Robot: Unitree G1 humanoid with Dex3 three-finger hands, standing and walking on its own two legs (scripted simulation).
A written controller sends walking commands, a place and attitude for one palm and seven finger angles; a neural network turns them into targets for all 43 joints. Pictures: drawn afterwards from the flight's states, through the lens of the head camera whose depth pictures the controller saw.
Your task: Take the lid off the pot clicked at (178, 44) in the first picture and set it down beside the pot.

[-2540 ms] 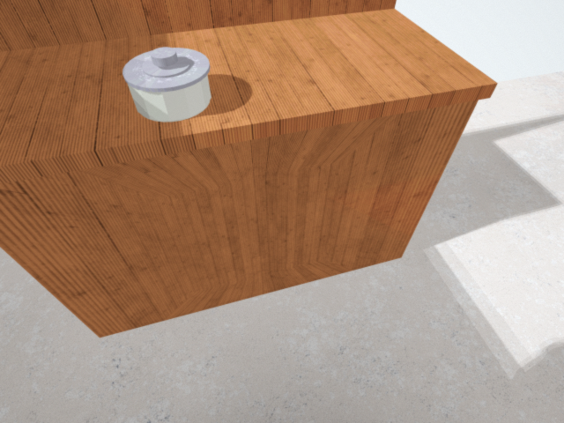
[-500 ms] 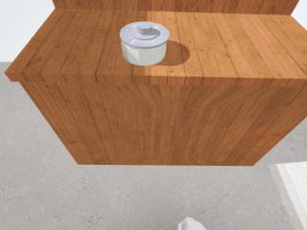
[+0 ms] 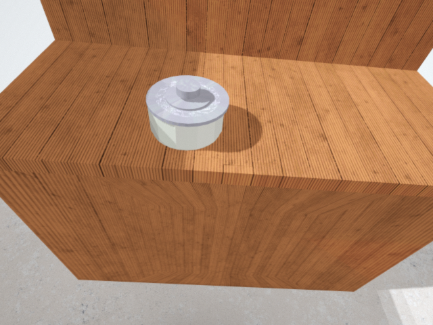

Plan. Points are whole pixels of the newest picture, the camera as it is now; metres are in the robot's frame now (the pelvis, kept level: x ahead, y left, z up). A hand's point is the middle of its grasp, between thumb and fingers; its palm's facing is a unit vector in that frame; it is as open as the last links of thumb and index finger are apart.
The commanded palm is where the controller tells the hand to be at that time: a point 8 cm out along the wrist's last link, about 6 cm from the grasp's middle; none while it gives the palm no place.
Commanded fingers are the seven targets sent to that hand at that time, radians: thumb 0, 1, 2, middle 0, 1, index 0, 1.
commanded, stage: come to a stop and stand still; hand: left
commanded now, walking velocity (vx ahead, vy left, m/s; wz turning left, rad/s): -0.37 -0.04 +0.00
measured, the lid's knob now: (188, 88) +0.53 +0.11 +0.17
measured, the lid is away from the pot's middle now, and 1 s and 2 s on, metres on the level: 0.00 0.00 0.00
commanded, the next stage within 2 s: look again from close up in 1.32 s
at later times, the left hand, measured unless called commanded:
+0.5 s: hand out of the picture +0.08 +0.14 -0.15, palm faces +0.03 -0.95 -0.29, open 7.4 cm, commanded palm none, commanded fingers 0.00 0.90 0.90 -0.20 -0.30 -0.20 -0.30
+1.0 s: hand out of the picture +0.02 +0.21 -0.17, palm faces +0.08 -0.97 -0.23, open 7.4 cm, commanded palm none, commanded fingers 0.00 0.90 0.90 -0.20 -0.30 -0.20 -0.30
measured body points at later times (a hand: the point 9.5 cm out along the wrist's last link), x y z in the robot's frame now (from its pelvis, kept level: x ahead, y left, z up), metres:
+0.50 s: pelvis +0.04 -0.07 +0.01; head +0.08 -0.09 +0.45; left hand +0.08 +0.19 -0.13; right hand +0.11 -0.31 -0.16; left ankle +0.01 +0.07 -0.68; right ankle +0.04 -0.17 -0.73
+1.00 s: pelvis +0.00 +0.00 +0.01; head +0.01 +0.03 +0.46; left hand +0.01 +0.26 -0.15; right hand +0.08 -0.23 -0.13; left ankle -0.01 +0.10 -0.73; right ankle +0.01 -0.15 -0.69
